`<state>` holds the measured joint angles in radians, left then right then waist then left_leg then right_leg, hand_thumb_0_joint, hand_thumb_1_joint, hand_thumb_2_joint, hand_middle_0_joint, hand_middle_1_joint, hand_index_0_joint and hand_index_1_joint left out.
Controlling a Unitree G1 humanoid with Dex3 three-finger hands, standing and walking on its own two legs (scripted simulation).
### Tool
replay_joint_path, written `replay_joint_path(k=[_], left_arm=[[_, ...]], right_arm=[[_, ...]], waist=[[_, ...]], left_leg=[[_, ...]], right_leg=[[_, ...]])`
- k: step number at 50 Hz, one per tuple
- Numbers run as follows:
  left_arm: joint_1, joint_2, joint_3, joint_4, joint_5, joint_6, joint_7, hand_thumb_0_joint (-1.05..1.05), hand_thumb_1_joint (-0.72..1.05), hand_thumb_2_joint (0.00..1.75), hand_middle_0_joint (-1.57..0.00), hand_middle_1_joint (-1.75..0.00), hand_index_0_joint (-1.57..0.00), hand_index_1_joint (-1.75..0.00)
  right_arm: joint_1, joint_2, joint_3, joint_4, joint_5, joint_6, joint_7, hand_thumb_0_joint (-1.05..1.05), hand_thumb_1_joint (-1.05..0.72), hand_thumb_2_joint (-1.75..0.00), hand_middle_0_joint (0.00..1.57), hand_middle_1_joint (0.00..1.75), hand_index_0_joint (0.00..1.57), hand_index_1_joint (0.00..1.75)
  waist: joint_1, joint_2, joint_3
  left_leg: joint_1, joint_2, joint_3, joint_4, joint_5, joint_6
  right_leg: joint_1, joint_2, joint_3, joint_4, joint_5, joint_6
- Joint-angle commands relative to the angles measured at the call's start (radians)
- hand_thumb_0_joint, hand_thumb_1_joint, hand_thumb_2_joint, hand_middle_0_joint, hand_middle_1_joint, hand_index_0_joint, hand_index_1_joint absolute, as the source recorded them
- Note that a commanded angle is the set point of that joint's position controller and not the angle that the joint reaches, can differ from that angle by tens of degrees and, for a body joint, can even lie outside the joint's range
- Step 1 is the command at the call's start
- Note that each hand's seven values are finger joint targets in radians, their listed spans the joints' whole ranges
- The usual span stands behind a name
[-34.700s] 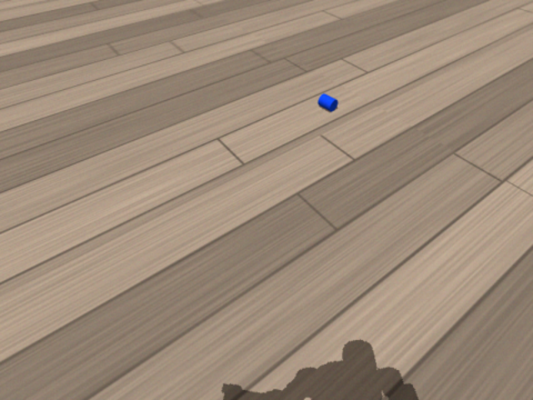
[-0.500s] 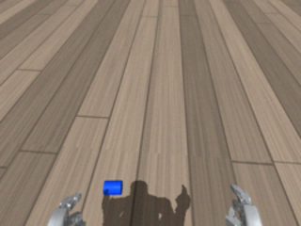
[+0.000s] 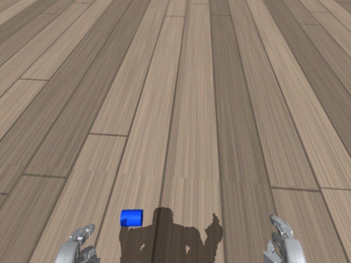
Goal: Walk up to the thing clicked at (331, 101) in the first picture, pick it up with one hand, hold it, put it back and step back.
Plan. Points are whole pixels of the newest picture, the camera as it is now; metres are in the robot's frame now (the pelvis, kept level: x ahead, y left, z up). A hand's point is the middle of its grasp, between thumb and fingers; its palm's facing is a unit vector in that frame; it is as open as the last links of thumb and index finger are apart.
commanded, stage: home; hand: left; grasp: from above
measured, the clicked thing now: (131, 217) +0.48 +0.23 -0.67
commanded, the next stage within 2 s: stand in 0.58 s
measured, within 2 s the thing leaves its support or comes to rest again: neither
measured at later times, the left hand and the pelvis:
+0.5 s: hand (98, 262) +0.17 +0.18 -0.05, palm faces +0.04 -0.98 -0.19, open 7.4 cm; pelvis +0.00 +0.00 +0.00, yaw +0 degrees
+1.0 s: hand out of the picture +0.09 +0.25 -0.11, palm faces +0.03 -0.94 -0.34, open 7.4 cm; pelvis -0.01 +0.01 +0.03, yaw +0 degrees
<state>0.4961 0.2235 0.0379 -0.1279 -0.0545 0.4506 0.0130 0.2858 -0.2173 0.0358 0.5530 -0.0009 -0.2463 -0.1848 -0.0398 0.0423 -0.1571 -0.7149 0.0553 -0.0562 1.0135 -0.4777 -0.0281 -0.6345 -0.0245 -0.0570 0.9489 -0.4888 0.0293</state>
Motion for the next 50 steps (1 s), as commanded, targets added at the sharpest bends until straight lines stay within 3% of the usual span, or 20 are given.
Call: replay_joint_path(k=[1,3,5,27,30,33,34,35,36,38,39,40,42,45,47,49,50], left_arm=[[0.014,0.104,0.069,-0.175,0.008,-0.045,0.012,0.0,0.9,0.9,-0.2,-0.3,-0.2,-0.3],[-0.024,0.09,0.045,-0.194,0.009,-0.052,0.01,0.0,0.9,0.9,-0.2,-0.3,-0.2,-0.3],[-0.013,0.11,0.07,-0.175,0.004,-0.049,0.011,0.0,0.9,0.9,-0.2,-0.3,-0.2,-0.3],[-0.027,0.094,0.046,-0.213,0.007,-0.05,0.013,0.0,0.9,0.9,-0.2,-0.3,-0.2,-0.3],[-0.015,0.105,0.063,-0.185,0.004,-0.047,0.013,0.0,0.9,0.9,-0.2,-0.3,-0.2,-0.3],[-0.009,0.107,0.059,-0.188,0.005,-0.048,0.013,0.0,0.9,0.9,-0.2,-0.3,-0.2,-0.3],[-0.289,0.198,0.058,0.163,0.12,-0.26,0.056,0.0,0.9,0.9,-0.2,-0.3,-0.2,-0.3],[-0.193,0.205,0.075,0.328,0.13,-0.324,0.052,0.0,0.9,0.9,-0.2,-0.3,-0.2,-0.3],[-0.181,0.223,0.07,0.372,0.126,-0.354,0.045,0.0,0.9,0.9,-0.2,-0.3,-0.2,-0.3],[-0.221,0.232,0.056,0.453,0.127,-0.392,0.038,0.0,0.9,0.9,-0.2,-0.3,-0.2,-0.3],[-0.247,0.223,0.057,0.494,0.119,-0.392,0.033,0.0,0.9,0.9,-0.2,-0.3,-0.2,-0.3],[-0.254,0.225,0.058,0.538,0.11,-0.398,0.031,0.0,0.9,0.9,-0.2,-0.3,-0.2,-0.3],[-0.294,0.231,0.059,0.616,0.105,-0.414,0.032,0.0,0.9,0.9,-0.2,-0.3,-0.2,-0.3],[-0.307,0.225,0.058,0.731,0.105,-0.438,0.032,0.0,0.9,0.9,-0.2,-0.3,-0.2,-0.3],[-0.311,0.223,0.059,0.794,0.1,-0.451,0.032,0.0,0.9,0.9,-0.2,-0.3,-0.2,-0.3],[-0.31,0.216,0.055,0.849,0.094,-0.452,0.032,0.0,0.9,0.9,-0.2,-0.3,-0.2,-0.3],[-0.301,0.214,0.055,0.881,0.093,-0.453,0.032,0.0,0.9,0.9,-0.2,-0.3,-0.2,-0.3]], right_arm=[[-0.057,-0.122,-0.063,-0.145,0.0,-0.061,-0.015,0.0,-0.9,-0.9,0.2,0.3,0.2,0.3],[-0.069,-0.119,-0.062,-0.155,0.0,-0.061,-0.013,0.0,-0.9,-0.9,0.2,0.3,0.2,0.3],[-0.069,-0.123,-0.061,-0.149,0.001,-0.06,-0.015,0.0,-0.9,-0.9,0.2,0.3,0.2,0.3],[-0.072,-0.121,-0.064,-0.17,0.003,-0.048,-0.009,0.0,-0.9,-0.9,0.2,0.3,0.2,0.3],[-0.07,-0.121,-0.061,-0.162,0.003,-0.047,-0.008,0.0,-0.9,-0.9,0.2,0.3,0.2,0.3],[-0.068,-0.127,-0.065,-0.167,0.004,-0.044,-0.009,0.0,-0.9,-0.9,0.2,0.3,0.2,0.3],[-0.13,-0.245,-0.097,0.08,-0.117,0.067,0.05,0.0,-0.9,-0.9,0.2,0.3,0.2,0.3],[-0.123,-0.241,-0.111,0.085,-0.116,0.106,0.079,0.0,-0.9,-0.9,0.2,0.3,0.2,0.3],[-0.118,-0.255,-0.117,0.058,-0.118,0.131,0.096,0.0,-0.9,-0.9,0.2,0.3,0.2,0.3],[-0.115,-0.228,-0.116,0.107,-0.079,0.144,0.133,0.0,-0.9,-0.9,0.2,0.3,0.2,0.3],[-0.12,-0.211,-0.111,0.124,-0.063,0.15,0.149,0.0,-0.9,-0.9,0.2,0.3,0.2,0.3],[-0.142,-0.216,-0.118,0.13,-0.052,0.152,0.159,0.0,-0.9,-0.9,0.2,0.3,0.2,0.3],[-0.134,-0.207,-0.124,0.168,-0.05,0.166,0.17,0.0,-0.9,-0.9,0.2,0.3,0.2,0.3],[-0.137,-0.217,-0.129,0.219,-0.055,0.181,0.173,0.0,-0.9,-0.9,0.2,0.3,0.2,0.3],[-0.133,-0.219,-0.129,0.249,-0.055,0.187,0.169,0.0,-0.9,-0.9,0.2,0.3,0.2,0.3],[-0.137,-0.23,-0.129,0.275,-0.053,0.193,0.163,0.0,-0.9,-0.9,0.2,0.3,0.2,0.3],[-0.133,-0.233,-0.127,0.292,-0.051,0.193,0.163,0.0,-0.9,-0.9,0.2,0.3,0.2,0.3]], waist=[[0.005,0.01,-0.109],[-0.005,0.004,-0.107],[-0.001,-0.006,-0.07],[-0.002,0.015,-0.094],[-0.001,0.013,-0.072],[0.0,0.01,-0.081],[0.083,-0.064,0.135],[0.073,-0.085,0.045],[0.061,-0.091,0.046],[0.059,-0.061,0.027],[0.067,-0.079,0.042],[0.069,-0.092,0.02],[0.059,-0.099,0.057],[0.06,-0.051,0.081],[0.061,-0.037,0.082],[0.064,0.005,0.11],[0.068,0.023,0.1]], left_leg=[[0.151,-0.042,0.026,-0.154,0.26,0.031],[0.15,-0.042,0.024,-0.147,0.281,0.031],[0.136,-0.045,0.029,-0.147,0.247,0.035],[0.146,-0.041,0.022,-0.154,0.253,0.031],[0.124,-0.042,0.021,-0.163,0.189,0.034],[0.124,-0.042,0.023,-0.163,0.196,0.033],[0.145,-0.003,-0.001,-0.215,0.419,0.078],[0.22,-0.009,0.026,-0.218,0.426,0.089],[0.221,-0.02,0.008,-0.209,0.385,0.093],[0.276,-0.03,0.006,-0.247,0.329,0.09],[0.305,-0.037,0.011,-0.271,0.264,0.09],[0.331,-0.041,0.017,-0.259,0.29,0.084],[0.362,-0.036,0.011,-0.306,0.219,0.085],[0.387,-0.02,-0.009,-0.363,0.244,0.088],[0.414,-0.003,-0.022,-0.394,0.316,0.088],[0.417,0.013,-0.047,-0.464,0.284,0.089],[0.436,0.025,-0.062,-0.486,0.323,0.09]], right_leg=[[0.048,0.04,-0.018,-0.145,0.244,-0.021],[0.043,0.041,-0.018,-0.146,0.269,-0.019],[0.036,0.037,-0.015,-0.159,0.244,-0.014],[0.031,0.04,-0.019,-0.147,0.241,-0.021],[0.024,0.039,-0.019,-0.154,0.184,-0.021],[0.027,0.039,-0.017,-0.155,0.19,-0.022],[0.212,-0.04,0.061,-0.185,0.255,-0.074],[0.235,-0.049,0.105,-0.196,0.266,-0.102],[0.218,-0.05,0.134,-0.219,0.286,-0.116],[0.263,-0.08,0.152,-0.227,0.28,-0.105],[0.235,-0.081,0.143,-0.251,0.211,-0.093],[0.254,-0.081,0.138,-0.274,0.246,-0.086],[0.219,-0.088,0.147,-0.321,0.163,-0.077],[0.26,-0.08,0.125,-0.35,0.2,-0.062],[0.307,-0.074,0.107,-0.346,0.28,-0.054],[0.328,-0.061,0.09,-0.368,0.263,-0.046],[0.361,-0.059,0.083,-0.371,0.291,-0.043]])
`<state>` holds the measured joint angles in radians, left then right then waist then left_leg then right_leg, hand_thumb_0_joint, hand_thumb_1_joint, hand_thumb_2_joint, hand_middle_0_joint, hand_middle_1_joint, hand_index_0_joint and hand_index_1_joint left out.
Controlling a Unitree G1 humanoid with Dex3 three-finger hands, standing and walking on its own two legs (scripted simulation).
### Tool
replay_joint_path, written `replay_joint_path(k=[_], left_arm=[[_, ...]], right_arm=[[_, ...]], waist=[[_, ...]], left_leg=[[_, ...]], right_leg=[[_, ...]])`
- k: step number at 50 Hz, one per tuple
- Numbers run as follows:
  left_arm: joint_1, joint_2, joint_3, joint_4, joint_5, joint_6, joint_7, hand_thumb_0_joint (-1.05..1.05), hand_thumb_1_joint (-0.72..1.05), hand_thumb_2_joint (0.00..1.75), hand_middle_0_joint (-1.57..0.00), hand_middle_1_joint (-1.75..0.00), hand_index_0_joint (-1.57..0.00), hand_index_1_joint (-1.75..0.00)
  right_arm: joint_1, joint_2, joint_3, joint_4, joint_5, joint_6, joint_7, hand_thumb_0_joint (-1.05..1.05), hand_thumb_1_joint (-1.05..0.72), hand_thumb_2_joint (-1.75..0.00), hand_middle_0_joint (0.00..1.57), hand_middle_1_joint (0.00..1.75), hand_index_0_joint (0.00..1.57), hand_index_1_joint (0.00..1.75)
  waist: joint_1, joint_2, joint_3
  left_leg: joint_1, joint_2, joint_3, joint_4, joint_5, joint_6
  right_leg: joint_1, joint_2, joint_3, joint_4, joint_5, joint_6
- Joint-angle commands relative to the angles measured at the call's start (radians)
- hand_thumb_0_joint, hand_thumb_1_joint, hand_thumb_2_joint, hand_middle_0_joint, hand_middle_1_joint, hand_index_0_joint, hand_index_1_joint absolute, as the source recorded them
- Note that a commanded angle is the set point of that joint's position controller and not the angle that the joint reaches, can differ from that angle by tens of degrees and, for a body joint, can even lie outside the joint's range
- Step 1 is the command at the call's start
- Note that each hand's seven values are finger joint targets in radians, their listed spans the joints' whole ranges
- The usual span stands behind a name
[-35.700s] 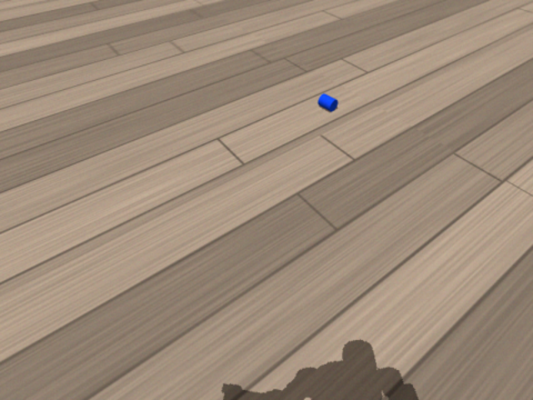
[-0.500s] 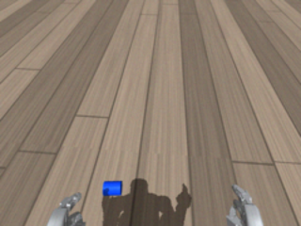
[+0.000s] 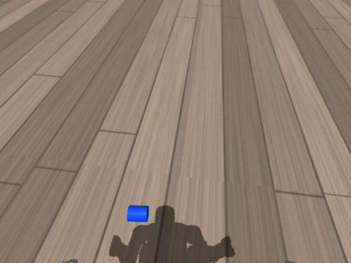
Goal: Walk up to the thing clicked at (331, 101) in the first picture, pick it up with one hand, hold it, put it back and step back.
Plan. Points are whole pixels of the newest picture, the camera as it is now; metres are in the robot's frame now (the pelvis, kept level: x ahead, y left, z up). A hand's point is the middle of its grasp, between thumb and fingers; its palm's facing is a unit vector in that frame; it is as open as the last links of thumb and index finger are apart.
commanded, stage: stand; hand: left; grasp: from above
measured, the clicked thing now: (138, 213) +0.49 +0.22 -0.71
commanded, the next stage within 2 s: none
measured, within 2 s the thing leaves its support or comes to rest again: neither
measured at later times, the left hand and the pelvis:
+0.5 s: hand out of the picture +0.02 +0.24 -0.13, palm faces +0.03 -0.94 -0.34, open 7.4 cm; pelvis -0.01 +0.00 +0.03, yaw +0 degrees
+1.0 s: hand out of the picture +0.05 +0.21 -0.13, palm faces +0.00 -0.95 -0.30, open 7.4 cm; pelvis +0.00 -0.01 +0.03, yaw -1 degrees
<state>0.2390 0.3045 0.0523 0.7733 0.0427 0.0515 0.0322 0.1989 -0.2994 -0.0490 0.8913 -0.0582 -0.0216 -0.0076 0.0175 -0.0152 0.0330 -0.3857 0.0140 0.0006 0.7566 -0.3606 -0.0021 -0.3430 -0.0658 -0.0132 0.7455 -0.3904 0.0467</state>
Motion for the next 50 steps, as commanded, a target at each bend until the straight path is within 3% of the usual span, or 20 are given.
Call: replay_joint_path(k=[1,3,5,7,8,16,18,20,24,26,31,43,46,49,50], left_arm=[[-0.03,0.128,0.037,0.011,-0.005,-0.054,0.012,0.0,0.9,0.9,-0.2,-0.3,-0.2,-0.3],[-0.039,0.13,0.035,0.06,-0.005,-0.054,0.011,0.0,0.9,0.9,-0.2,-0.3,-0.2,-0.3],[-0.025,0.143,0.034,0.107,-0.006,-0.056,0.012,0.0,0.9,0.9,-0.2,-0.3,-0.2,-0.3],[-0.034,0.148,0.031,0.141,-0.007,-0.059,0.011,0.0,0.9,0.9,-0.2,-0.3,-0.2,-0.3],[-0.046,0.151,0.03,0.155,-0.01,-0.06,0.011,0.0,0.9,0.9,-0.2,-0.3,-0.2,-0.3],[-0.039,0.155,0.017,0.256,-0.006,-0.06,0.008,0.0,0.9,0.9,-0.2,-0.3,-0.2,-0.3],[-0.036,0.161,0.016,0.27,-0.003,-0.064,0.007,0.0,0.9,0.9,-0.2,-0.3,-0.2,-0.3],[-0.046,0.165,0.015,0.275,-0.005,-0.062,0.005,0.0,0.9,0.9,-0.2,-0.3,-0.2,-0.3],[-0.051,0.176,0.015,0.287,-0.007,-0.071,0.005,0.0,0.9,0.9,-0.2,-0.3,-0.2,-0.3],[-0.058,0.177,0.014,0.291,-0.008,-0.069,0.005,0.0,0.9,0.9,-0.2,-0.3,-0.2,-0.3],[-0.061,0.18,0.012,0.303,-0.014,-0.074,0.004,0.0,0.9,0.9,-0.2,-0.3,-0.2,-0.3],[-0.074,0.153,0.001,0.327,-0.021,-0.062,-0.004,0.0,0.9,0.9,-0.2,-0.3,-0.2,-0.3],[-0.082,0.157,0.002,0.326,-0.022,-0.065,-0.004,0.0,0.9,0.9,-0.2,-0.3,-0.2,-0.3],[-0.081,0.123,-0.004,0.334,-0.025,-0.062,-0.003,0.0,0.9,0.9,-0.2,-0.3,-0.2,-0.3],[-0.077,0.125,-0.004,0.333,-0.024,-0.064,-0.002,0.0,0.9,0.9,-0.2,-0.3,-0.2,-0.3]], right_arm=[[-0.05,-0.154,-0.041,-0.033,0.008,-0.029,-0.017,0.0,-0.9,-0.9,0.2,0.3,0.2,0.3],[-0.057,-0.158,-0.038,-0.009,0.011,-0.023,-0.022,0.0,-0.9,-0.9,0.2,0.3,0.2,0.3],[-0.051,-0.166,-0.038,0.019,0.015,-0.021,-0.026,0.0,-0.9,-0.9,0.2,0.3,0.2,0.3],[-0.052,-0.171,-0.038,0.045,0.02,-0.015,-0.028,0.0,-0.9,-0.9,0.2,0.3,0.2,0.3],[-0.042,-0.169,-0.037,0.056,0.021,-0.013,-0.029,0.0,-0.9,-0.9,0.2,0.3,0.2,0.3],[-0.064,-0.173,-0.034,0.113,0.026,0.003,-0.023,0.0,-0.9,-0.9,0.2,0.3,0.2,0.3],[-0.055,-0.169,-0.033,0.122,0.029,0.006,-0.019,0.0,-0.9,-0.9,0.2,0.3,0.2,0.3],[-0.052,-0.176,-0.034,0.129,0.028,0.007,-0.018,0.0,-0.9,-0.9,0.2,0.3,0.2,0.3],[-0.053,-0.171,-0.03,0.14,0.03,0.007,-0.014,0.0,-0.9,-0.9,0.2,0.3,0.2,0.3],[-0.056,-0.172,-0.028,0.145,0.031,0.007,-0.013,0.0,-0.9,-0.9,0.2,0.3,0.2,0.3],[-0.062,-0.173,-0.02,0.156,0.034,0.004,-0.01,0.0,-0.9,-0.9,0.2,0.3,0.2,0.3],[-0.046,-0.148,0.003,0.19,0.039,0.011,-0.011,0.0,-0.9,-0.9,0.2,0.3,0.2,0.3],[-0.055,-0.155,0.003,0.189,0.04,0.007,-0.011,0.0,-0.9,-0.9,0.2,0.3,0.2,0.3],[-0.043,-0.129,0.012,0.205,0.041,0.009,-0.013,0.0,-0.9,-0.9,0.2,0.3,0.2,0.3],[-0.053,-0.139,0.008,0.201,0.04,0.007,-0.014,0.0,-0.9,-0.9,0.2,0.3,0.2,0.3]], waist=[[0.014,0.08,-0.079],[0.011,0.067,-0.047],[0.01,0.058,-0.055],[0.006,0.049,-0.025],[-0.002,0.054,-0.039],[0.002,0.041,0.054],[-0.003,0.017,0.053],[-0.008,0.04,0.053],[-0.009,0.009,0.025],[-0.011,0.022,0.043],[-0.011,0.013,0.023],[-0.014,0.025,0.036],[-0.015,0.01,0.028],[-0.016,0.022,0.008],[-0.012,0.015,-0.012]], left_leg=[[0.107,0.074,-0.127,-0.249,0.208,0.064],[0.11,0.078,-0.132,-0.308,0.167,0.055],[0.172,0.077,-0.12,-0.315,0.23,0.045],[0.16,0.072,-0.112,-0.339,0.181,0.038],[0.187,0.076,-0.107,-0.358,0.206,0.038],[0.152,0.08,-0.121,-0.463,0.029,0.028],[0.169,0.072,-0.11,-0.453,0.044,0.027],[0.169,0.078,-0.117,-0.468,-0.002,0.026],[0.209,0.073,-0.101,-0.441,0.077,0.029],[0.199,0.075,-0.103,-0.451,0.055,0.025],[0.236,0.081,-0.095,-0.441,0.134,0.027],[0.206,0.079,-0.081,-0.471,0.105,0.019],[0.234,0.084,-0.078,-0.463,0.174,0.02],[0.245,0.084,-0.069,-0.462,0.196,0.02],[0.264,0.088,-0.068,-0.452,0.262,0.02]], right_leg=[[0.087,-0.017,0.032,-0.185,0.202,-0.059],[0.109,-0.015,0.032,-0.223,0.183,-0.059],[0.13,-0.028,0.043,-0.263,0.233,-0.061],[0.155,-0.037,0.049,-0.312,0.221,-0.06],[0.168,-0.037,0.047,-0.311,0.229,-0.057],[0.18,-0.032,0.041,-0.396,0.129,-0.046],[0.176,-0.039,0.05,-0.42,0.098,-0.045],[0.163,-0.036,0.049,-0.424,0.084,-0.046],[0.168,-0.054,0.067,-0.454,0.098,-0.047],[0.157,-0.048,0.062,-0.452,0.078,-0.046],[0.17,-0.057,0.068,-0.459,0.14,-0.048],[0.187,-0.045,0.068,-0.46,0.137,-0.054],[0.184,-0.048,0.069,-0.459,0.175,-0.055],[0.2,-0.045,0.065,-0.456,0.222,-0.055],[0.217,-0.05,0.066,-0.453,0.278,-0.054]])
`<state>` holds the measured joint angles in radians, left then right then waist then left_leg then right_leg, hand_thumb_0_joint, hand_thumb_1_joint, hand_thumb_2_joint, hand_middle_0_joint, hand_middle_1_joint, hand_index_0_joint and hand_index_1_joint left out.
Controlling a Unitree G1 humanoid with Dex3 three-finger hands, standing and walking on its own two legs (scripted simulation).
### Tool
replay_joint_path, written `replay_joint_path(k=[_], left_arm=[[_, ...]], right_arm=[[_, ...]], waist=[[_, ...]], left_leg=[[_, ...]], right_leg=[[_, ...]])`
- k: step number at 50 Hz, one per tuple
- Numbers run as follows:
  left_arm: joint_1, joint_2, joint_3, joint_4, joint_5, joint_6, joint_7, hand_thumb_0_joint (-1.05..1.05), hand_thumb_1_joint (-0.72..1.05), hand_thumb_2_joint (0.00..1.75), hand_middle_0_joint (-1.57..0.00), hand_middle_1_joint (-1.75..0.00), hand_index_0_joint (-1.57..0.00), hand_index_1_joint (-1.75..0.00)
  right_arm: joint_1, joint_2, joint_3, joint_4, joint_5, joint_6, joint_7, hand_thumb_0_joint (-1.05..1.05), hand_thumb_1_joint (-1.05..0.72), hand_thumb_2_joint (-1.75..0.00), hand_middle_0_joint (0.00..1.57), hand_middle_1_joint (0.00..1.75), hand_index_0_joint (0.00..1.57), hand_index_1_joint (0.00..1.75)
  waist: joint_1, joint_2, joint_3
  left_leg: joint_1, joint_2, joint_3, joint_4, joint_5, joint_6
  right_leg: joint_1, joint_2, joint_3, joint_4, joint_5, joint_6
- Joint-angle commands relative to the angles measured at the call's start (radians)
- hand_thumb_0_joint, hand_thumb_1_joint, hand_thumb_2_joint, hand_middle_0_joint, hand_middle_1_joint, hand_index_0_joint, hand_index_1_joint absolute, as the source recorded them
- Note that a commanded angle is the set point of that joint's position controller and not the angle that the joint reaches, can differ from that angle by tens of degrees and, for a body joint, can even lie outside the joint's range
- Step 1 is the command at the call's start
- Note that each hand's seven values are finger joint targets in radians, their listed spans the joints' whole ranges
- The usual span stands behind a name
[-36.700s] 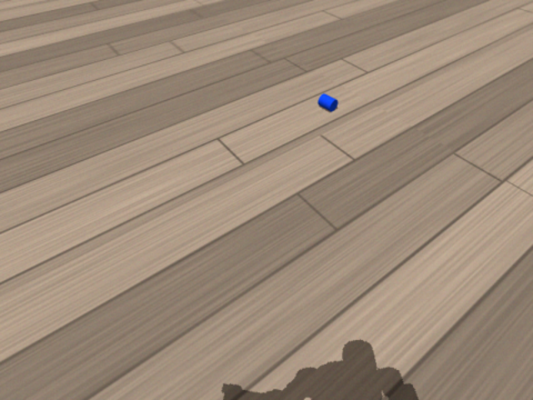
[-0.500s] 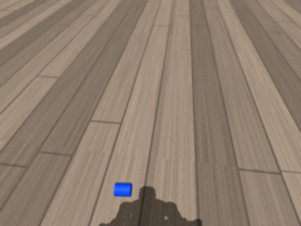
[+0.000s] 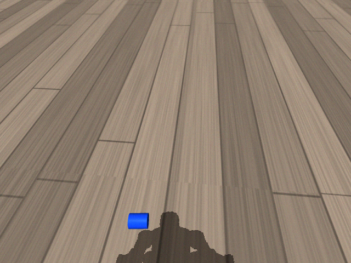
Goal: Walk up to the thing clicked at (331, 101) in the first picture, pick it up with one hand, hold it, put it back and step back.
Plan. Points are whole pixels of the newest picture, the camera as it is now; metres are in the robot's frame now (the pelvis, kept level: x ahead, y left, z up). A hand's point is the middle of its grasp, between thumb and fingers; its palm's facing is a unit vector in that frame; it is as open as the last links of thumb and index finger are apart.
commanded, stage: stand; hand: left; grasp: from above
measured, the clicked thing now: (138, 220) +0.49 +0.24 -0.74
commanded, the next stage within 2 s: step back in 1.20 s
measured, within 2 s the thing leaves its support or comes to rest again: neither
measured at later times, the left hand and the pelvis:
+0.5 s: hand out of the picture +0.04 +0.19 -0.17, palm faces +0.01 -0.97 -0.22, open 7.4 cm; pelvis +0.01 +0.00 +0.00, yaw -1 degrees
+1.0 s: hand out of the picture +0.03 +0.20 -0.17, palm faces +0.01 -0.97 -0.25, open 7.4 cm; pelvis +0.01 +0.00 +0.00, yaw -1 degrees
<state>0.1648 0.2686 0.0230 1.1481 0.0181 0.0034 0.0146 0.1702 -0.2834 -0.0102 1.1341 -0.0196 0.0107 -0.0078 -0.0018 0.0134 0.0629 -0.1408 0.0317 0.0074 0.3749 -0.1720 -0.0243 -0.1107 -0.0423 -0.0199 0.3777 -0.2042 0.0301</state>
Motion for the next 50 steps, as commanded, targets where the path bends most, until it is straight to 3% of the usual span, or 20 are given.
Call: replay_joint_path(k=[1,2,5,8,13,18,22,24,25,26,30,33,35,37,43,46,48,50], left_arm=[[0.001,0.156,0.025,-0.039,-0.001,-0.018,0.016,0.0,0.9,0.9,-0.2,-0.3,-0.2,-0.3],[-0.003,0.145,0.023,-0.032,-0.001,-0.015,0.017,0.0,0.9,0.9,-0.2,-0.3,-0.2,-0.3],[0.005,0.13,0.02,-0.026,-0.002,-0.013,0.017,0.0,0.9,0.9,-0.2,-0.3,-0.2,-0.3],[0.015,0.107,0.016,-0.019,-0.002,-0.012,0.02,0.0,0.9,0.9,-0.2,-0.3,-0.2,-0.3],[0.034,0.086,0.016,-0.005,0.0,-0.01,0.023,0.0,0.9,0.9,-0.2,-0.3,-0.2,-0.3],[0.042,0.066,0.016,0.005,0.003,-0.007,0.023,0.0,0.9,0.9,-0.2,-0.3,-0.2,-0.3],[0.047,0.075,0.021,-0.003,0.005,-0.012,0.023,0.0,0.9,0.9,-0.2,-0.3,-0.2,-0.3],[0.052,0.057,0.019,0.003,0.005,-0.009,0.023,0.0,0.9,0.9,-0.2,-0.3,-0.2,-0.3],[0.057,0.073,0.022,-0.005,0.007,-0.013,0.023,0.0,0.9,0.9,-0.2,-0.3,-0.2,-0.3],[0.053,0.059,0.021,0.0,0.005,-0.013,0.025,0.0,0.9,0.9,-0.2,-0.3,-0.2,-0.3],[0.065,0.057,0.022,-0.008,0.005,-0.013,0.027,0.0,0.9,0.9,-0.2,-0.3,-0.2,-0.3],[0.085,0.032,0.017,0.002,0.005,-0.007,0.026,0.0,0.9,0.9,-0.2,-0.3,-0.2,-0.3],[0.077,0.058,0.024,-0.005,0.005,-0.008,0.025,0.0,0.9,0.9,-0.2,-0.3,-0.2,-0.3],[0.097,0.04,0.019,-0.001,0.009,-0.006,0.024,0.0,0.9,0.9,-0.2,-0.3,-0.2,-0.3],[0.084,0.084,0.031,-0.028,0.007,-0.016,0.023,0.0,0.9,0.9,-0.2,-0.3,-0.2,-0.3],[0.08,0.094,0.033,-0.038,0.007,-0.019,0.023,0.0,0.9,0.9,-0.2,-0.3,-0.2,-0.3],[0.074,0.107,0.035,-0.046,0.007,-0.019,0.02,0.0,0.9,0.9,-0.2,-0.3,-0.2,-0.3],[0.083,0.1,0.034,-0.045,0.006,-0.021,0.02,0.0,0.9,0.9,-0.2,-0.3,-0.2,-0.3]], right_arm=[[-0.018,-0.148,-0.027,-0.038,0.003,-0.025,-0.014,0.0,-0.9,-0.9,0.2,0.3,0.2,0.3],[-0.008,-0.122,-0.022,-0.029,0.005,-0.022,-0.016,0.0,-0.9,-0.9,0.2,0.3,0.2,0.3],[0.005,-0.123,-0.021,-0.018,0.003,-0.021,-0.017,0.0,-0.9,-0.9,0.2,0.3,0.2,0.3],[0.008,-0.101,-0.019,-0.008,0.005,-0.02,-0.019,0.0,-0.9,-0.9,0.2,0.3,0.2,0.3],[0.016,-0.081,-0.018,0.005,0.004,-0.019,-0.024,0.0,-0.9,-0.9,0.2,0.3,0.2,0.3],[0.024,-0.065,-0.019,0.009,0.001,-0.013,-0.024,0.0,-0.9,-0.9,0.2,0.3,0.2,0.3],[0.034,-0.071,-0.025,0.005,0.0,-0.02,-0.025,0.0,-0.9,-0.9,0.2,0.3,0.2,0.3],[0.043,-0.046,-0.022,0.01,0.0,-0.016,-0.026,0.0,-0.9,-0.9,0.2,0.3,0.2,0.3],[0.034,-0.07,-0.028,0.002,-0.001,-0.018,-0.026,0.0,-0.9,-0.9,0.2,0.3,0.2,0.3],[0.042,-0.043,-0.025,0.007,0.001,-0.018,-0.026,0.0,-0.9,-0.9,0.2,0.3,0.2,0.3],[0.054,-0.049,-0.028,0.001,-0.001,-0.02,-0.028,0.0,-0.9,-0.9,0.2,0.3,0.2,0.3],[0.068,-0.027,-0.024,0.008,0.0,-0.015,-0.029,0.0,-0.9,-0.9,0.2,0.3,0.2,0.3],[0.072,-0.039,-0.027,0.003,-0.002,-0.015,-0.028,0.0,-0.9,-0.9,0.2,0.3,0.2,0.3],[0.065,-0.039,-0.03,-0.002,-0.002,-0.012,-0.026,0.0,-0.9,-0.9,0.2,0.3,0.2,0.3],[0.074,-0.077,-0.041,-0.02,-0.003,-0.019,-0.026,0.0,-0.9,-0.9,0.2,0.3,0.2,0.3],[0.069,-0.08,-0.043,-0.033,-0.002,-0.024,-0.025,0.0,-0.9,-0.9,0.2,0.3,0.2,0.3],[0.063,-0.089,-0.042,-0.038,-0.002,-0.026,-0.023,0.0,-0.9,-0.9,0.2,0.3,0.2,0.3],[0.062,-0.085,-0.042,-0.041,-0.002,-0.027,-0.024,0.0,-0.9,-0.9,0.2,0.3,0.2,0.3]], waist=[[0.007,-0.015,-0.055],[0.003,-0.027,-0.044],[0.001,-0.016,-0.034],[0.003,-0.009,-0.064],[0.005,-0.014,-0.052],[0.003,-0.018,0.006],[0.002,0.004,-0.013],[-0.001,-0.02,-0.007],[0.004,0.0,-0.014],[-0.001,-0.014,-0.024],[-0.001,-0.003,-0.047],[0.001,0.003,-0.012],[-0.004,-0.015,0.02],[0.001,-0.017,0.017],[-0.003,0.002,0.015],[-0.005,-0.004,-0.011],[-0.002,0.002,0.006],[0.001,-0.012,-0.027]], left_leg=[[0.032,0.071,-0.066,-0.058,0.113,0.044],[0.025,0.07,-0.066,-0.07,0.097,0.041],[0.02,0.067,-0.06,-0.075,0.089,0.038],[0.043,0.073,-0.053,-0.057,0.181,0.037],[0.05,0.071,-0.045,-0.055,0.172,0.039],[0.014,0.066,-0.046,-0.077,0.063,0.038],[0.016,0.068,-0.048,-0.068,0.086,0.038],[0.004,0.063,-0.047,-0.078,0.055,0.037],[0.019,0.068,-0.047,-0.067,0.069,0.04],[0.019,0.069,-0.049,-0.066,0.094,0.041],[0.038,0.07,-0.041,-0.049,0.132,0.046],[0.016,0.065,-0.042,-0.065,0.084,0.041],[-0.013,0.066,-0.049,-0.073,0.04,0.041],[-0.003,0.066,-0.049,-0.07,0.022,0.043],[-0.011,0.069,-0.055,-0.061,0.02,0.045],[0.006,0.076,-0.056,-0.055,0.065,0.046],[-0.012,0.074,-0.059,-0.062,0.024,0.045],[0.015,0.078,-0.057,-0.049,0.086,0.048]], right_leg=[[-0.009,-0.075,0.071,-0.08,0.14,-0.036],[-0.014,-0.068,0.066,-0.079,0.117,-0.036],[-0.012,-0.069,0.07,-0.088,0.114,-0.033],[0.011,-0.069,0.06,-0.071,0.205,-0.037],[0.0,-0.066,0.06,-0.075,0.209,-0.035],[-0.041,-0.056,0.06,-0.098,0.081,-0.033],[-0.021,-0.062,0.067,-0.092,0.112,-0.036],[-0.032,-0.054,0.06,-0.094,0.067,-0.037],[-0.033,-0.059,0.064,-0.093,0.094,-0.036],[-0.019,-0.06,0.062,-0.085,0.117,-0.039],[-0.013,-0.062,0.062,-0.073,0.162,-0.04],[-0.037,-0.053,0.056,-0.076,0.105,-0.039],[-0.044,-0.055,0.059,-0.084,0.054,-0.039],[-0.067,-0.048,0.053,-0.087,0.018,-0.038],[-0.051,-0.062,0.07,-0.086,0.038,-0.04],[-0.042,-0.063,0.065,-0.073,0.073,-0.041],[-0.05,-0.061,0.066,-0.077,0.044,-0.038],[-0.028,-0.068,0.068,-0.064,0.101,-0.039]])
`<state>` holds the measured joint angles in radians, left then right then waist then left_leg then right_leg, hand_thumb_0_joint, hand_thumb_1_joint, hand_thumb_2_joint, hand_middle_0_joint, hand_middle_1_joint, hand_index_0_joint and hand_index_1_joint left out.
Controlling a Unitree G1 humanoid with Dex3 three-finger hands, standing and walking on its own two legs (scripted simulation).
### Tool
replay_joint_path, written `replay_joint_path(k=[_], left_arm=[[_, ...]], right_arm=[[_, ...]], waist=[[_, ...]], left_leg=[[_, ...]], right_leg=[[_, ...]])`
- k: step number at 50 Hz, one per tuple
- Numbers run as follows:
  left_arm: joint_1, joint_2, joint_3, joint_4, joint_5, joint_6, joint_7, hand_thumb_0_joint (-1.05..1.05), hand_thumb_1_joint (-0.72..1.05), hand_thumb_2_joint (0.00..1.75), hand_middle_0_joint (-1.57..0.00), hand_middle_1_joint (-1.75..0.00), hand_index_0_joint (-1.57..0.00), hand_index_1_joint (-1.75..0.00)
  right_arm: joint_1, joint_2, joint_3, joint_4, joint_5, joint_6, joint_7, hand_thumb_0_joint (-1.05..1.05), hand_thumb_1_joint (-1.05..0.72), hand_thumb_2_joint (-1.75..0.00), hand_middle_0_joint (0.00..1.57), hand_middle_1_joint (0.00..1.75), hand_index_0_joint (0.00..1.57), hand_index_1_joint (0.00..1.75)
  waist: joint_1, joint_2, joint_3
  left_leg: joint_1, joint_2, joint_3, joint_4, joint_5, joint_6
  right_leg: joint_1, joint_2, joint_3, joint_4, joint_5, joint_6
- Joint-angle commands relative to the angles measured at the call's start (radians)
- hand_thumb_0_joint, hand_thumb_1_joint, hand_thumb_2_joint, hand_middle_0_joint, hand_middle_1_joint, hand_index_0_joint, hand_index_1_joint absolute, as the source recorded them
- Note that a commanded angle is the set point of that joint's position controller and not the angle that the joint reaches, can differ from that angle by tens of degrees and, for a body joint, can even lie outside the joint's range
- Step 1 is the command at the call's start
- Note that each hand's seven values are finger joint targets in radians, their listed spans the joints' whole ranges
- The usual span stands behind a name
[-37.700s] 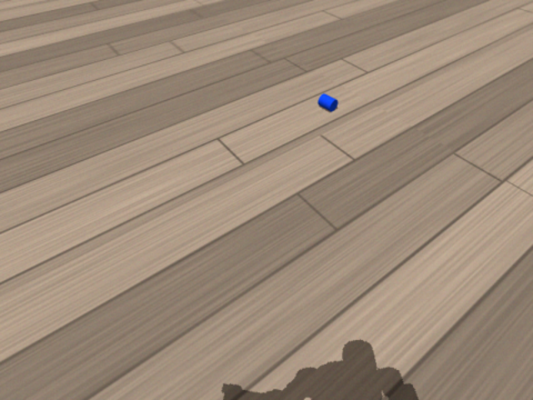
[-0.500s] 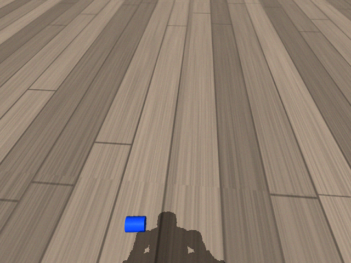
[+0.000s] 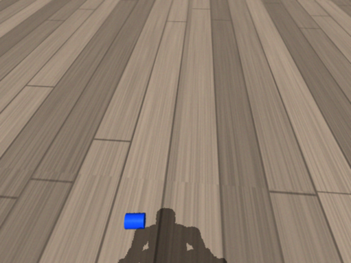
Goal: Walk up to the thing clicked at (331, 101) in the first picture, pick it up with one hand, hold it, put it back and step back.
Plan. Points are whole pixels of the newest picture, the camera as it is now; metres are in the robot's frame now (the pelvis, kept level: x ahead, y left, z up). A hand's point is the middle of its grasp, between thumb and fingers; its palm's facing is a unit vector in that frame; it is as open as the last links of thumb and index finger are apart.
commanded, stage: stand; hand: left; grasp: from above
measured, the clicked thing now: (135, 220) +0.47 +0.25 -0.74
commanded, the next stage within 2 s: step back in 0.20 s
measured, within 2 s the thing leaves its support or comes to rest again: neither
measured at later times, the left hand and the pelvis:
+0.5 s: hand out of the picture +0.06 +0.27 -0.16, palm faces +0.00 -0.91 -0.41, open 7.4 cm; pelvis -0.05 +0.00 -0.02, yaw +0 degrees
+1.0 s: hand out of the picture +0.00 +0.28 -0.18, palm faces -0.08 -0.93 -0.37, open 7.4 cm; pelvis -0.13 +0.02 -0.02, yaw -3 degrees
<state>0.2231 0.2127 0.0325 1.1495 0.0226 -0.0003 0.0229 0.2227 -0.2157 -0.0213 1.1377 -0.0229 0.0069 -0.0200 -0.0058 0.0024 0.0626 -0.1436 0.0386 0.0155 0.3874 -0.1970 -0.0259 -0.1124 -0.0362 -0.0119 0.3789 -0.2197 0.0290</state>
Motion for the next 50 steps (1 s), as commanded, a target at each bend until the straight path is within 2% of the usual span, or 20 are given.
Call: replay_joint_path(k=[1,9,10,17,19,20,22,23,26,28,29,31,32,33,34,37,43,47,49,50], left_arm=[[0.024,0.159,0.024,-0.047,0.002,-0.016,0.011,0.0,0.9,0.9,-0.2,-0.3,-0.2,-0.3],[-0.018,0.201,0.027,-0.076,-0.003,-0.02,0.007,0.0,0.9,0.9,-0.2,-0.3,-0.2,-0.3],[-0.08,0.341,0.084,-0.124,-0.029,-0.017,0.007,0.0,0.9,0.9,-0.2,-0.3,-0.2,-0.3],[-0.066,0.313,0.083,-0.186,-0.021,0.001,-0.001,0.0,0.9,0.9,-0.2,-0.3,-0.2,-0.3],[-0.061,0.338,0.085,-0.198,-0.015,0.003,-0.003,0.0,0.9,0.9,-0.2,-0.3,-0.2,-0.3],[-0.064,0.365,0.093,-0.205,-0.011,0.003,-0.005,0.0,0.9,0.9,-0.2,-0.3,-0.2,-0.3],[-0.126,0.439,0.109,-0.249,0.004,0.001,-0.002,0.0,0.9,0.9,-0.2,-0.3,-0.2,-0.3],[-0.142,0.45,0.116,-0.273,0.014,-0.003,0.002,0.0,0.9,0.9,-0.2,-0.3,-0.2,-0.3],[-0.266,0.425,0.103,-0.324,0.019,0.003,0.013,0.0,0.9,0.9,-0.2,-0.3,-0.2,-0.3],[-0.237,0.409,0.099,-0.333,0.017,0.009,0.014,0.0,0.9,0.9,-0.2,-0.3,-0.2,-0.3],[-0.219,0.408,0.094,-0.338,0.013,0.014,0.013,0.0,0.9,0.9,-0.2,-0.3,-0.2,-0.3],[-0.197,0.393,0.089,-0.345,-0.011,0.034,0.002,0.0,0.9,0.9,-0.2,-0.3,-0.2,-0.3],[-0.15,0.342,0.081,-0.353,-0.02,0.041,-0.001,0.0,0.9,0.9,-0.2,-0.3,-0.2,-0.3],[-0.157,0.321,0.073,-0.372,-0.024,0.039,0.005,0.0,0.9,0.9,-0.2,-0.3,-0.2,-0.3],[-0.225,0.357,0.088,-0.361,-0.007,0.037,0.018,0.0,0.9,0.9,-0.2,-0.3,-0.2,-0.3],[-0.144,0.339,0.085,-0.342,-0.029,0.041,0.018,0.0,0.9,0.9,-0.2,-0.3,-0.2,-0.3],[-0.151,0.336,0.082,-0.38,-0.011,0.024,0.006,0.0,0.9,0.9,-0.2,-0.3,-0.2,-0.3],[-0.094,0.322,0.092,-0.365,-0.006,0.016,-0.001,0.0,0.9,0.9,-0.2,-0.3,-0.2,-0.3],[-0.012,0.312,0.094,-0.329,0.003,0.007,0.0,0.0,0.9,0.9,-0.2,-0.3,-0.2,-0.3],[-0.007,0.349,0.101,-0.329,0.013,-0.002,0.001,0.0,0.9,0.9,-0.2,-0.3,-0.2,-0.3]], right_arm=[[0.004,-0.16,-0.031,-0.046,0.004,-0.023,-0.011,0.0,-0.9,-0.9,0.2,0.3,0.2,0.3],[-0.018,-0.195,-0.033,-0.064,0.004,-0.03,-0.008,0.0,-0.9,-0.9,0.2,0.3,0.2,0.3],[-0.111,-0.335,-0.056,-0.092,0.013,-0.017,-0.004,0.0,-0.9,-0.9,0.2,0.3,0.2,0.3],[-0.124,-0.345,-0.068,-0.147,0.021,0.004,0.007,0.0,-0.9,-0.9,0.2,0.3,0.2,0.3],[-0.144,-0.34,-0.068,-0.165,0.022,0.013,0.01,0.0,-0.9,-0.9,0.2,0.3,0.2,0.3],[-0.152,-0.324,-0.064,-0.177,0.022,0.017,0.011,0.0,-0.9,-0.9,0.2,0.3,0.2,0.3],[-0.129,-0.299,-0.058,-0.191,0.017,0.031,0.017,0.0,-0.9,-0.9,0.2,0.3,0.2,0.3],[-0.107,-0.306,-0.058,-0.204,0.017,0.038,0.018,0.0,-0.9,-0.9,0.2,0.3,0.2,0.3],[-0.018,-0.338,-0.068,-0.205,0.04,0.034,0.02,0.0,-0.9,-0.9,0.2,0.3,0.2,0.3],[-0.009,-0.348,-0.067,-0.209,0.028,0.023,0.017,0.0,-0.9,-0.9,0.2,0.3,0.2,0.3],[-0.005,-0.339,-0.067,-0.212,0.018,0.018,0.017,0.0,-0.9,-0.9,0.2,0.3,0.2,0.3],[0.007,-0.339,-0.076,-0.206,-0.007,0.0,0.01,0.0,-0.9,-0.9,0.2,0.3,0.2,0.3],[-0.028,-0.406,-0.089,-0.223,-0.026,-0.007,0.006,0.0,-0.9,-0.9,0.2,0.3,0.2,0.3],[-0.087,-0.528,-0.11,-0.252,-0.016,-0.01,0.013,0.0,-0.9,-0.9,0.2,0.3,0.2,0.3],[-0.048,-0.547,-0.116,-0.259,-0.013,-0.012,0.011,0.0,-0.9,-0.9,0.2,0.3,0.2,0.3],[-0.146,-0.414,-0.082,-0.278,-0.016,-0.012,-0.01,0.0,-0.9,-0.9,0.2,0.3,0.2,0.3],[-0.027,-0.394,-0.087,-0.3,0.0,-0.005,-0.024,0.0,-0.9,-0.9,0.2,0.3,0.2,0.3],[-0.056,-0.409,-0.089,-0.332,0.006,0.007,-0.016,0.0,-0.9,-0.9,0.2,0.3,0.2,0.3],[-0.106,-0.409,-0.087,-0.343,0.018,0.015,-0.012,0.0,-0.9,-0.9,0.2,0.3,0.2,0.3],[-0.106,-0.376,-0.076,-0.346,0.027,0.015,-0.009,0.0,-0.9,-0.9,0.2,0.3,0.2,0.3]], waist=[[0.004,0.001,-0.004],[0.003,0.009,-0.027],[0.004,0.014,0.062],[-0.002,0.062,-0.12],[0.006,0.021,-0.132],[0.014,-0.034,-0.119],[0.012,-0.224,-0.094],[0.01,-0.211,-0.088],[-0.046,-0.204,-0.091],[-0.018,-0.195,-0.128],[-0.014,-0.185,-0.139],[-0.026,-0.086,-0.129],[0.013,0.068,-0.12],[0.01,0.271,-0.106],[-0.059,0.26,-0.099],[0.033,0.136,-0.108],[-0.042,0.137,-0.122],[-0.029,0.169,-0.146],[0.021,0.132,-0.158],[0.016,0.065,-0.182]], left_leg=[[0.01,0.07,-0.067,-0.07,0.084,0.047],[0.015,0.076,-0.066,-0.065,0.133,0.045],[-0.062,0.086,-0.101,0.004,0.259,0.064],[-0.088,0.121,-0.122,0.069,0.184,0.136],[-0.106,0.078,-0.095,0.161,0.096,0.125],[-0.127,0.024,-0.059,0.254,0.005,0.094],[-0.197,-0.111,0.004,0.562,-0.315,0.055],[-0.225,-0.099,-0.075,0.672,-0.384,0.061],[-0.194,-0.053,-0.122,0.641,-0.318,0.064],[-0.208,-0.041,-0.075,0.445,-0.302,0.059],[-0.194,-0.034,-0.059,0.279,-0.245,0.056],[-0.092,-0.034,-0.04,0.011,0.069,0.046],[-0.027,0.132,-0.262,-0.042,0.266,0.078],[0.026,0.283,-0.445,-0.022,0.521,0.192],[-0.089,0.343,-0.548,-0.042,0.481,0.278],[0.061,0.178,-0.233,0.078,0.61,0.186],[0.211,0.202,-0.233,0.14,0.643,0.256],[0.105,0.192,-0.22,0.163,0.492,0.23],[0.007,0.173,-0.194,0.225,0.372,0.192],[-0.103,0.13,-0.18,0.264,0.25,0.143]], right_leg=[[-0.048,-0.07,0.058,-0.073,0.092,-0.035],[-0.022,-0.076,0.06,-0.059,0.133,-0.038],[-0.115,-0.065,0.071,0.013,0.245,-0.045],[-0.108,-0.039,0.065,0.181,0.156,-0.09],[-0.131,-0.081,0.118,0.148,0.18,-0.123],[-0.15,-0.136,0.17,0.075,0.198,-0.163],[-0.193,-0.318,0.371,-0.042,0.274,-0.298],[-0.212,-0.35,0.38,-0.034,0.285,-0.331],[-0.226,-0.267,0.243,0.042,0.311,-0.26],[-0.103,-0.245,0.221,0.113,0.36,-0.223],[-0.046,-0.225,0.207,0.166,0.372,-0.204],[-0.089,-0.152,0.143,0.289,0.312,-0.145],[-0.21,-0.033,0.094,0.408,0.111,-0.097],[-0.395,0.142,0.062,0.516,-0.352,-0.06],[-0.348,0.141,0.193,0.671,-0.45,-0.047],[-0.445,0.139,0.22,0.803,-0.29,-0.06],[-0.42,0.103,0.127,0.57,-0.283,-0.006],[-0.236,0.069,0.046,0.28,-0.194,-0.038],[-0.086,0.064,0.022,0.041,0.035,-0.061],[0.022,0.004,0.115,0.048,0.171,-0.08]])
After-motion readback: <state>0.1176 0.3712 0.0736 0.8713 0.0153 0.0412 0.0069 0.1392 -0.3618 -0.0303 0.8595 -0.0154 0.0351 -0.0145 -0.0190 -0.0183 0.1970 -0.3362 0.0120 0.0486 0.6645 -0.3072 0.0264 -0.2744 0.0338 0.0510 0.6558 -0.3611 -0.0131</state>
